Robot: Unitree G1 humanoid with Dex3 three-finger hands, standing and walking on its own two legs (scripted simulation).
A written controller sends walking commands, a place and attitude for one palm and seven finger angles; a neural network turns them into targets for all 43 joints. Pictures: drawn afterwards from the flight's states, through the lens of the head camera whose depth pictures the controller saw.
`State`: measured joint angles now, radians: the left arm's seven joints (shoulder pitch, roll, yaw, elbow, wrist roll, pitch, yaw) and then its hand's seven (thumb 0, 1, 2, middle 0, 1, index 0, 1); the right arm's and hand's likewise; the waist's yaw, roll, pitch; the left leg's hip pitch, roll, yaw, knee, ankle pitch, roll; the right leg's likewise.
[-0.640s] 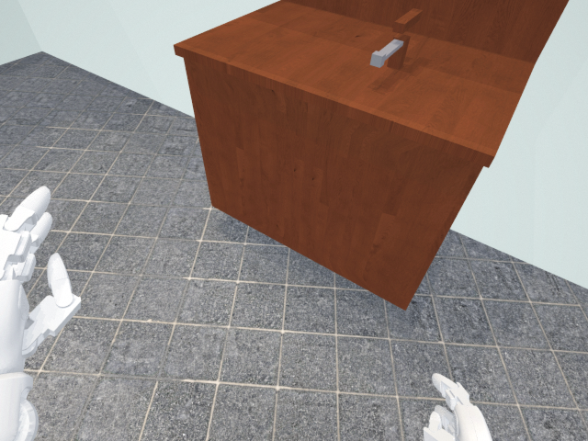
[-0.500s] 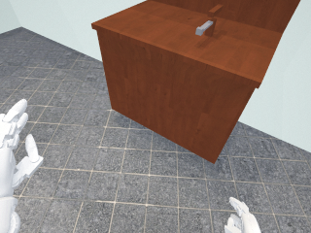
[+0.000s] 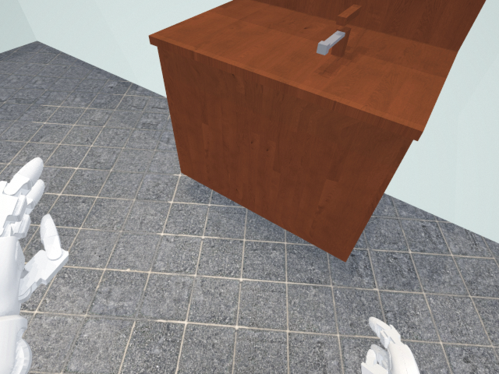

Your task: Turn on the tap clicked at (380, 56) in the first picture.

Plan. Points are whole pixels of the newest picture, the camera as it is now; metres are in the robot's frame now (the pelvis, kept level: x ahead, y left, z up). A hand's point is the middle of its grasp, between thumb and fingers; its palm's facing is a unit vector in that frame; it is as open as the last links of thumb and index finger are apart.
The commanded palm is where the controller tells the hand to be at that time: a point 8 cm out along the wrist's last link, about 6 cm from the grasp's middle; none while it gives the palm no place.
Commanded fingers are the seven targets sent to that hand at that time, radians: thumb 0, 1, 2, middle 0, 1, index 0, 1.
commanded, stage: walk around to get in front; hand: left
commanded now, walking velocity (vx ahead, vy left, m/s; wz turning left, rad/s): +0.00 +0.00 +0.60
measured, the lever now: (323, 47) +0.95 -0.17 +0.11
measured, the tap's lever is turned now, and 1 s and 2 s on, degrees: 0 0 0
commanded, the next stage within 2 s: none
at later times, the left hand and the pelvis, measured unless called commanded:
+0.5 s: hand (9, 327) +0.14 +0.25 +0.17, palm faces +0.53 -0.74 -0.42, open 7.4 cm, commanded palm +0.07 +0.29 +0.18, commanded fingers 0.00 0.90 0.90 -0.20 -0.30 -0.20 -0.30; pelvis -0.03 -0.02 -0.01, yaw +13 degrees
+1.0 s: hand out of the picture -0.02 +0.28 +0.17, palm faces +0.76 -0.45 -0.47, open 7.4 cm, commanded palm -0.08 +0.28 +0.18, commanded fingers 0.00 0.90 0.90 -0.20 -0.30 -0.20 -0.30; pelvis -0.07 -0.04 -0.01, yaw +32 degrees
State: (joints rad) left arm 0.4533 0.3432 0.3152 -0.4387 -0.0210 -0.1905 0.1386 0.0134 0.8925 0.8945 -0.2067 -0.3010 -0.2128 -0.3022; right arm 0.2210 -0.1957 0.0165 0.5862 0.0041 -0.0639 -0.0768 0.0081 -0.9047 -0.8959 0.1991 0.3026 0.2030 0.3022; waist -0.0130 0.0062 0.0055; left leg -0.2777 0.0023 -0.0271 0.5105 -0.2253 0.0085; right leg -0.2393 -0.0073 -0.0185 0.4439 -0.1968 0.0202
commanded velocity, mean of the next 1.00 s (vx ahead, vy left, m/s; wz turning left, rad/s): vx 0.00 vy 0.00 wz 0.60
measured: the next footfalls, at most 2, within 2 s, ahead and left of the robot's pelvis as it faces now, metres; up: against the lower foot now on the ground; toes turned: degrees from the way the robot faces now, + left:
left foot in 0.68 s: -0.04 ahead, +0.13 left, +0.00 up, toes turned +24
right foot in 0.96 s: +0.05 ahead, -0.11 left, +0.00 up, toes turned +29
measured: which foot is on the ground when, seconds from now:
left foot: down 0.00-0.42, up 0.44-0.66, down 0.68-0.98, up 1.00-1.00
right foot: down 0.00-0.68, up 0.70-0.94, down 0.96-1.00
